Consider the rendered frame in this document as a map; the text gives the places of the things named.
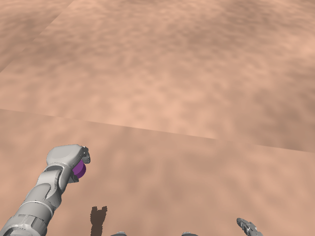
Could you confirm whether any right robot hand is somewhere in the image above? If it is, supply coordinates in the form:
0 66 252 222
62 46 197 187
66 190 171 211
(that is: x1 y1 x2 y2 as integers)
237 218 263 236

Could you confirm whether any tin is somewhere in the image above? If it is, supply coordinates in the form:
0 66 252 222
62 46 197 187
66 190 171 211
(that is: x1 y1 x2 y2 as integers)
73 160 86 178

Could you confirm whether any left robot arm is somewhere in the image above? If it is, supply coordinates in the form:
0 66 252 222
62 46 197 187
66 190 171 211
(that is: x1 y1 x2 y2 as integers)
0 162 71 236

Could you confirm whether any left robot hand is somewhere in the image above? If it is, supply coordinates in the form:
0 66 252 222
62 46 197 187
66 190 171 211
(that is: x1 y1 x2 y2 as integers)
46 144 91 183

